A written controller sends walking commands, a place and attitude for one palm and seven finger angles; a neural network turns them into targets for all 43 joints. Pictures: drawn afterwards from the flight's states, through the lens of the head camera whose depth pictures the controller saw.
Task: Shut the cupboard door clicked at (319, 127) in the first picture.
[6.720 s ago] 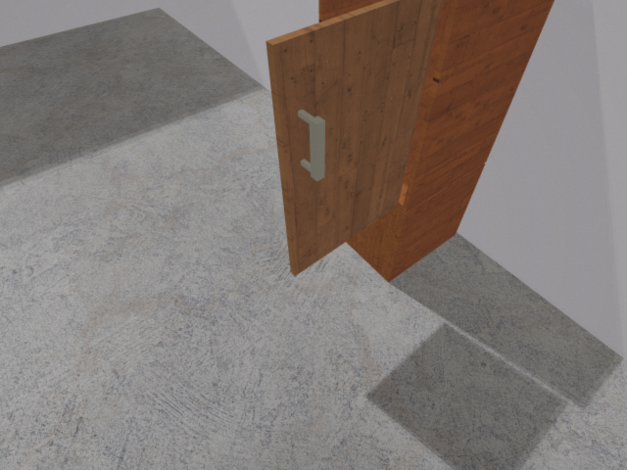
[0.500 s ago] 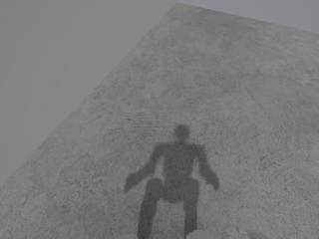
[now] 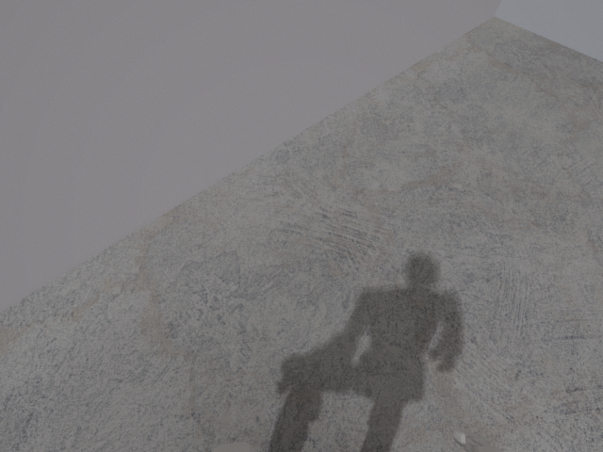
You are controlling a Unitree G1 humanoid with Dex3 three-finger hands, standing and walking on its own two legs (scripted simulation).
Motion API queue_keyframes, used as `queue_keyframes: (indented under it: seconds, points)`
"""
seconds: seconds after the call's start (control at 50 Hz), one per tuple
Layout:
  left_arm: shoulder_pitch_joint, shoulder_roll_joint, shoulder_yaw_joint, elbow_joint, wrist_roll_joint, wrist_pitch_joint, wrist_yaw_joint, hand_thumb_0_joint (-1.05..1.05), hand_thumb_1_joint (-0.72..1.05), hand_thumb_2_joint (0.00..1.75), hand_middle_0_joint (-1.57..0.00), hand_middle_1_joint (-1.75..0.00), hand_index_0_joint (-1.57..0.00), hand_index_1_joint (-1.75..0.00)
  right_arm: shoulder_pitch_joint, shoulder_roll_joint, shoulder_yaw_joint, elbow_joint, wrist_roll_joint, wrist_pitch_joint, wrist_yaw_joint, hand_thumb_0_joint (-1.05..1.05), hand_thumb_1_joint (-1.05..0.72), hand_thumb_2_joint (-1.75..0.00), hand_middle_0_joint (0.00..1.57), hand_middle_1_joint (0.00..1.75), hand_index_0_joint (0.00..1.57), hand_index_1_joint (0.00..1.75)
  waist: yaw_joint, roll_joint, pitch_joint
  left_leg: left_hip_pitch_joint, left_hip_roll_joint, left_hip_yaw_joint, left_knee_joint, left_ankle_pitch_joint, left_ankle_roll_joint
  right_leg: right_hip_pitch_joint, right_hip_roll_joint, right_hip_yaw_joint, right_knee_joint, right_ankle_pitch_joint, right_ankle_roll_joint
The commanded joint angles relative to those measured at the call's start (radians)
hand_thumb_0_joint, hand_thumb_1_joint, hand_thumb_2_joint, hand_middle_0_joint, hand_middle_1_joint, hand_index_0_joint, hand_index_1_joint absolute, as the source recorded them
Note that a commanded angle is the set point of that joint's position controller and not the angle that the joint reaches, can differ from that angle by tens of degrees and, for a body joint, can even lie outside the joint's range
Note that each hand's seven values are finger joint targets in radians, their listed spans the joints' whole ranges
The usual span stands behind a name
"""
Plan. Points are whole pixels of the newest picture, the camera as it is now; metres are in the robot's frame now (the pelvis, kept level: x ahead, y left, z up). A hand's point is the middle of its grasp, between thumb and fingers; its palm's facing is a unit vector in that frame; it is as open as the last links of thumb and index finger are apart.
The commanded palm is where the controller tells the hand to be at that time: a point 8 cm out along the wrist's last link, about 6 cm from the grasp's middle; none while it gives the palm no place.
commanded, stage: walk to a spot facing it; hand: left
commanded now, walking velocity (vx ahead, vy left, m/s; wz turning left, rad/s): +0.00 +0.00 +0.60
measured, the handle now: out of the picture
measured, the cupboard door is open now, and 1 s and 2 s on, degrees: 92 92 92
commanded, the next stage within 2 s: none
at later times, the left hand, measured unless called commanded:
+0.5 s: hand out of the picture +0.06 +0.17 -0.14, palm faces +0.27 -0.92 -0.27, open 7.4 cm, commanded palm none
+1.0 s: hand out of the picture +0.00 +0.21 -0.15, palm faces +0.56 -0.79 -0.26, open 7.4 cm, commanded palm none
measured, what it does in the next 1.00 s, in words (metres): steps on the spot, turning left: right foot, then left foot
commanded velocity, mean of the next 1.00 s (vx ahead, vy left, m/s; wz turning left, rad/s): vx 0.00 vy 0.00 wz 0.60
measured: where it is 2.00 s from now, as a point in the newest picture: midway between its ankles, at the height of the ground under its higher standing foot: outside the picture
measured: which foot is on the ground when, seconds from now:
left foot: down 0.00-0.34, up 0.36-0.68, down 0.70-1.00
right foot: down 0.00-0.00, up 0.02-0.32, down 0.34-0.70, up 0.72-1.00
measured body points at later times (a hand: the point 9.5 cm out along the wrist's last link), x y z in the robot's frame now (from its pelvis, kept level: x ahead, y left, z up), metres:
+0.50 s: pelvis +0.02 -0.05 +0.01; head +0.08 -0.05 +0.46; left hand +0.04 +0.22 -0.12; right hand +0.16 -0.28 -0.15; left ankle -0.04 +0.08 -0.64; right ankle +0.02 -0.16 -0.72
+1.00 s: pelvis +0.04 -0.03 +0.02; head +0.08 +0.01 +0.46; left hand -0.03 +0.25 -0.13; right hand +0.25 -0.19 -0.12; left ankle +0.00 +0.07 -0.72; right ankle +0.12 -0.17 -0.67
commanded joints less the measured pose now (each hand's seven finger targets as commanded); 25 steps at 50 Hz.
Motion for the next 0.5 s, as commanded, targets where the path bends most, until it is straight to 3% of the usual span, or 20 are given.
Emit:
queue_keyframes:
  seconds: [0.0,0.02,0.04,0.06,0.08,0.12,0.18,0.22,0.26,0.28,0.3,0.32,0.34,0.36,0.38,0.4,0.42,0.48]
  points:
    - [-0.132,0.138,0.027,-0.146,-0.002,0.013,0.018,0.00,0.90,0.90,-0.20,-0.30,-0.20,-0.30,0.242,-0.270,-0.077,-0.008,-0.004,-0.031,-0.027,0.00,-0.90,-0.90,0.20,0.30,0.20,0.30,-0.134,0.245,-0.258,0.350,0.417,-0.485,-0.196,0.599,0.254,-0.367,0.033,0.241,0.492,-0.248,0.059]
    - [-0.151,0.117,0.031,-0.134,-0.008,0.014,0.019,0.00,0.90,0.90,-0.20,-0.30,-0.20,-0.30,0.192,-0.255,-0.077,-0.028,-0.008,-0.035,-0.040,0.00,-0.90,-0.90,0.20,0.30,0.20,0.30,-0.112,0.241,-0.227,0.285,0.367,-0.468,-0.211,0.465,0.238,-0.387,0.035,0.266,0.520,-0.182,0.061]
    - [-0.142,0.124,0.035,-0.113,-0.007,0.018,0.013,0.00,0.90,0.90,-0.20,-0.30,-0.20,-0.30,0.119,-0.230,-0.069,-0.044,-0.009,-0.035,-0.043,0.00,-0.90,-0.90,0.20,0.30,0.20,0.30,-0.081,0.227,-0.167,0.180,0.315,-0.410,-0.238,0.340,0.205,-0.359,0.034,0.287,0.519,-0.106,0.059]
    - [-0.115,0.122,0.037,-0.097,-0.003,0.022,0.005,0.00,0.90,0.90,-0.20,-0.30,-0.20,-0.30,0.067,-0.207,-0.060,-0.057,-0.010,-0.038,-0.044,0.00,-0.90,-0.90,0.20,0.30,0.20,0.30,-0.048,0.201,-0.145,0.124,0.271,-0.358,-0.251,0.259,0.171,-0.327,0.038,0.287,0.501,-0.045,0.061]
    - [-0.096,0.119,0.038,-0.086,-0.003,0.025,0.001,0.00,0.90,0.90,-0.20,-0.30,-0.20,-0.30,0.050,-0.195,-0.055,-0.060,-0.011,-0.041,-0.043,0.00,-0.90,-0.90,0.20,0.30,0.20,0.30,-0.034,0.173,-0.129,0.098,0.243,-0.337,-0.262,0.235,0.158,-0.303,0.052,0.280,0.473,-0.018,0.061]
    - [-0.083,0.112,0.036,-0.080,-0.004,0.026,0.000,0.00,0.90,0.90,-0.20,-0.30,-0.20,-0.30,0.053,-0.197,-0.054,-0.057,-0.010,-0.044,-0.042,0.00,-0.90,-0.90,0.20,0.30,0.20,0.30,-0.028,0.163,-0.131,0.098,0.220,-0.326,-0.263,0.229,0.156,-0.272,0.071,0.272,0.387,-0.008,0.061]
    - [-0.104,0.102,0.031,-0.096,-0.005,0.025,0.002,0.00,0.90,0.90,-0.20,-0.30,-0.20,-0.30,0.057,-0.204,-0.062,-0.054,-0.015,-0.036,-0.038,0.00,-0.90,-0.90,0.20,0.30,0.20,0.30,-0.036,0.184,-0.123,0.057,0.208,-0.353,-0.256,0.170,0.159,-0.193,0.102,0.253,0.225,-0.029,0.057]
    - [-0.092,0.097,0.029,-0.101,-0.008,0.020,0.003,0.00,0.90,0.90,-0.20,-0.30,-0.20,-0.30,0.053,-0.210,-0.067,-0.057,-0.016,-0.031,-0.035,0.00,-0.90,-0.90,0.20,0.30,0.20,0.30,-0.033,0.199,-0.139,0.043,0.194,-0.385,-0.229,0.194,0.155,-0.123,0.136,0.236,0.108,-0.025,0.052]
    - [-0.036,0.106,0.031,-0.094,-0.010,0.009,0.005,0.00,0.90,0.90,-0.20,-0.30,-0.20,-0.30,0.028,-0.210,-0.071,-0.069,-0.012,-0.026,-0.034,0.00,-0.90,-0.90,0.20,0.30,0.20,0.30,-0.004,0.193,-0.150,-0.015,0.169,-0.392,-0.177,0.210,0.134,0.003,0.163,0.224,-0.041,0.059,0.044]
    - [0.001,0.118,0.037,-0.086,-0.011,0.002,0.009,0.00,0.90,0.90,-0.20,-0.30,-0.20,-0.30,0.013,-0.199,-0.070,-0.078,-0.007,-0.024,-0.033,0.00,-0.90,-0.90,0.20,0.30,0.20,0.30,0.019,0.170,-0.160,-0.075,0.135,-0.380,-0.129,0.178,0.104,0.107,0.152,0.220,-0.176,0.141,0.041]
    - [0.038,0.178,0.049,-0.084,-0.002,-0.010,0.016,0.00,0.90,0.90,-0.20,-0.30,-0.20,-0.30,0.017,-0.152,-0.065,-0.088,0.002,-0.024,-0.028,0.00,-0.90,-0.90,0.20,0.30,0.20,0.30,0.040,0.029,-0.174,-0.195,0.056,-0.316,-0.005,0.039,0.048,0.234,0.023,0.346,-0.332,0.133,0.010]
    - [0.048,0.266,0.067,-0.087,0.012,-0.017,0.025,0.00,0.90,0.90,-0.20,-0.30,-0.20,-0.30,0.020,-0.084,-0.054,-0.111,0.006,-0.026,-0.023,0.00,-0.90,-0.90,0.20,0.30,0.20,0.30,0.050,-0.263,-0.157,-0.343,-0.095,-0.130,0.265,-0.271,-0.034,0.268,-0.260,0.635,-0.419,0.204,-0.109]
    - [0.024,0.273,0.051,-0.098,0.004,-0.012,0.025,0.00,0.90,0.90,-0.20,-0.30,-0.20,-0.30,0.012,-0.115,-0.056,-0.117,-0.005,-0.024,-0.018,0.00,-0.90,-0.90,0.20,0.30,0.20,0.30,0.043,-0.202,-0.145,-0.303,-0.052,-0.163,0.492,-0.342,-0.024,0.137,-0.334,0.610,-0.409,0.283,-0.181]
    - [-0.014,0.231,0.053,-0.103,0.001,-0.014,0.033,0.00,0.90,0.90,-0.20,-0.30,-0.20,-0.30,0.006,-0.108,-0.063,-0.106,-0.004,-0.013,-0.021,0.00,-0.90,-0.90,0.20,0.30,0.20,0.30,0.018,-0.243,-0.154,-0.310,-0.026,-0.182,0.607,-0.314,-0.027,0.117,-0.291,0.584,-0.382,0.372,-0.175]
    - [-0.062,0.194,0.036,-0.114,-0.003,-0.014,0.031,0.00,0.90,0.90,-0.20,-0.30,-0.20,-0.30,0.018,-0.114,-0.060,-0.083,-0.005,-0.007,-0.016,0.00,-0.90,-0.90,0.20,0.30,0.20,0.30,-0.008,-0.233,-0.117,-0.315,0.003,-0.173,0.670,-0.233,-0.039,0.108,-0.217,0.463,-0.349,0.448,-0.155]
    - [-0.081,0.160,0.025,-0.119,-0.005,-0.016,0.029,0.00,0.90,0.90,-0.20,-0.30,-0.20,-0.30,0.026,-0.100,-0.053,-0.069,-0.005,-0.005,-0.010,0.00,-0.90,-0.90,0.20,0.30,0.20,0.30,-0.025,-0.197,-0.108,-0.312,0.012,-0.148,0.661,-0.183,-0.054,0.117,-0.167,0.360,-0.321,0.569,-0.133]
    - [-0.075,0.153,0.022,-0.120,-0.005,-0.020,0.029,0.00,0.90,0.90,-0.20,-0.30,-0.20,-0.30,0.029,-0.088,-0.046,-0.062,-0.001,-0.003,-0.007,0.00,-0.90,-0.90,0.20,0.30,0.20,0.30,-0.028,-0.178,-0.116,-0.302,0.014,-0.127,0.623,-0.161,-0.062,0.142,-0.149,0.300,-0.307,0.649,-0.121]
    - [-0.012,0.174,0.031,-0.100,-0.001,-0.023,0.032,0.00,0.90,0.90,-0.20,-0.30,-0.20,-0.30,-0.016,-0.063,-0.030,-0.062,0.004,-0.005,-0.002,0.00,-0.90,-0.90,0.20,0.30,0.20,0.30,0.005,-0.145,-0.133,-0.254,0.016,-0.063,0.414,-0.170,-0.069,0.236,-0.157,0.227,-0.266,0.800,-0.114]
